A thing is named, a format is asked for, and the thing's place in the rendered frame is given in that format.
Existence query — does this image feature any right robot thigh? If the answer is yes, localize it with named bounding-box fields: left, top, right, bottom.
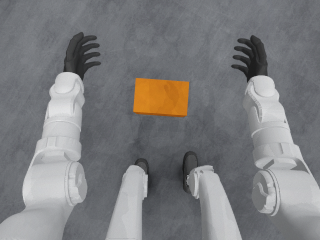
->
left=191, top=170, right=242, bottom=240

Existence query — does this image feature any robot right hand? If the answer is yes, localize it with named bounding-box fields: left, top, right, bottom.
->
left=231, top=35, right=268, bottom=83

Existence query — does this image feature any robot left upper arm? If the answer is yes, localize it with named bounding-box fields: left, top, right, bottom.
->
left=0, top=160, right=88, bottom=240

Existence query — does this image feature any left robot forearm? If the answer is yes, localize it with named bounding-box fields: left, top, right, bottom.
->
left=22, top=72, right=85, bottom=206

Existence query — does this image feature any robot right shin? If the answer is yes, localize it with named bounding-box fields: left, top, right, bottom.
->
left=186, top=165, right=219, bottom=191

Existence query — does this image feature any right robot forearm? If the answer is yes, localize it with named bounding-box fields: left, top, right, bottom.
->
left=242, top=75, right=320, bottom=193

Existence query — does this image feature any robot right upper arm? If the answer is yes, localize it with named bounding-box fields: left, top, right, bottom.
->
left=251, top=168, right=320, bottom=240

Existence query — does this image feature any robot left hand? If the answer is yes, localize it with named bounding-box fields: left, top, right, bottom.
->
left=63, top=32, right=101, bottom=81

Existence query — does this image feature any carton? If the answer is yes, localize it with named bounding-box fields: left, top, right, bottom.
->
left=133, top=78, right=189, bottom=117

